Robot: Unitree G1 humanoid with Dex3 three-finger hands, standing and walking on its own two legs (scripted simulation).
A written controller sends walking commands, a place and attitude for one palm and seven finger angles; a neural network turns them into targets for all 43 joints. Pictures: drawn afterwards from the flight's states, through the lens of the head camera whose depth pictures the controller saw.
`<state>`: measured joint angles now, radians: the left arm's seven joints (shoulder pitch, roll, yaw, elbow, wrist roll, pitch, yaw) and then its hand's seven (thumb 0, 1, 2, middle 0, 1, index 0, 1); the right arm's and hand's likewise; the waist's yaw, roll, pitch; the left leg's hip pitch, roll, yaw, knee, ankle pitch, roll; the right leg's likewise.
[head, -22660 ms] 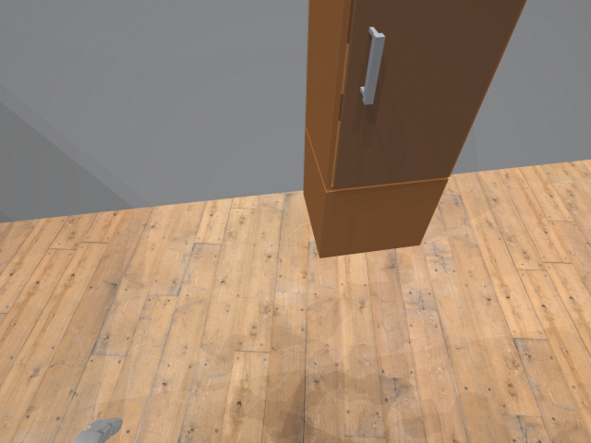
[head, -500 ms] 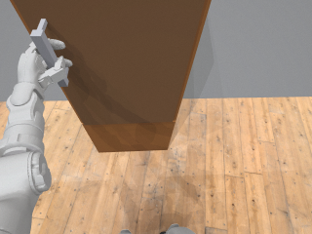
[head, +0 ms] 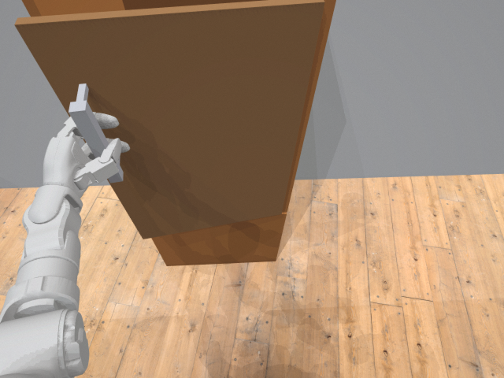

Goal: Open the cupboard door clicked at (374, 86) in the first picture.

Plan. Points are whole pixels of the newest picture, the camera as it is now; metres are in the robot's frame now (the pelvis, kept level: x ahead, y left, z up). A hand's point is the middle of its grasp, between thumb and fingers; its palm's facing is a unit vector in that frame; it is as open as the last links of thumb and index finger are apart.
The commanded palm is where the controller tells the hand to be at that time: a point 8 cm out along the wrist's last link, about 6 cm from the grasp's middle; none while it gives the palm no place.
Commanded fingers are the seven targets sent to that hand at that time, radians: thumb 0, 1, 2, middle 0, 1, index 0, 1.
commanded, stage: pull the door open along its arc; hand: left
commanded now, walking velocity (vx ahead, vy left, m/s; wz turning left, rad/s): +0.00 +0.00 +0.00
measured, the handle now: (100, 136) +0.48 +0.24 +0.10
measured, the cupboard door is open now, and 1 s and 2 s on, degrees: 9 46 44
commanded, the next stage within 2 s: open thumb and fingers to let go in 0.54 s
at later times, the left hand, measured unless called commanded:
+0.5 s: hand (176, 254) +0.27 +0.09 +0.11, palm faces +0.37 -0.93 +0.03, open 6.2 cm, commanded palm +0.20 +0.15 +0.10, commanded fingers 0.00 0.90 0.90 -0.40 -1.35 -0.40 -1.35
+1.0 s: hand (199, 260) +0.26 +0.06 +0.11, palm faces +0.44 -0.90 -0.02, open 9.2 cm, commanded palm +0.21 +0.11 +0.10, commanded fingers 0.00 -0.43 0.33 -0.31 -1.21 -0.31 -1.21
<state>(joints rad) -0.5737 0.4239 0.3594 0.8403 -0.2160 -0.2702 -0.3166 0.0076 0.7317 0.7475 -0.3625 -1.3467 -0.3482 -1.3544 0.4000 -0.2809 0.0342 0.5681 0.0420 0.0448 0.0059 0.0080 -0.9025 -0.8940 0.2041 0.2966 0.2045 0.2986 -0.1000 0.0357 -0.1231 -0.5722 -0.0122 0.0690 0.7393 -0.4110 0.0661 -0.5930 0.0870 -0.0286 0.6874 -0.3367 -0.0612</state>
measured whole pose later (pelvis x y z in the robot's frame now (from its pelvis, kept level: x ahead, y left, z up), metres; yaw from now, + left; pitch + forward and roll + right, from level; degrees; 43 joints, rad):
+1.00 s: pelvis -0.02 -0.06 +0.01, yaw +5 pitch +1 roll +1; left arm 0.10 -0.05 -0.13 -0.02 -0.02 0.00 0.46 0.01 0.20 0.60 -0.34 -1.27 -0.34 -1.28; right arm 0.17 -0.20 0.03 0.62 -0.04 0.08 -0.04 0.01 -0.90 -0.89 0.20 0.30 0.20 0.30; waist 0.01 0.06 -0.06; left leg -0.30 -0.02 -0.03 0.60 -0.32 -0.01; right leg -0.31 0.08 -0.11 0.59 -0.31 -0.13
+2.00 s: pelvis -0.04 +0.00 +0.01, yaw +3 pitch +0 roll +0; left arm 0.09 0.05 -0.19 -0.02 -0.09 -0.05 0.05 -0.01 -0.50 0.30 -0.13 -0.31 -0.15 -0.32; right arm 0.22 -0.20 0.07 0.53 0.02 -0.05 0.00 0.01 -0.90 -0.89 0.20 0.30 0.20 0.30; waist 0.02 0.03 -0.05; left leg -0.34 -0.08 0.03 0.67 -0.34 0.07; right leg -0.37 0.03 -0.05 0.68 -0.32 -0.05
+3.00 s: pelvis -0.03 -0.03 -0.01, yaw +5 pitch +3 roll -1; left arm 0.48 0.24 0.09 -0.31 -0.26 -0.16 -0.22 -0.01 -0.50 0.30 -0.15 -0.30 -0.15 -0.30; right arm 0.25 -0.26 0.05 0.52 0.03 -0.20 -0.06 0.02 -0.90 -0.89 0.20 0.30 0.20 0.30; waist 0.03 0.06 -0.08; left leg -0.46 -0.03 -0.02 0.82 -0.42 0.03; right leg -0.45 0.07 -0.11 0.76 -0.37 -0.09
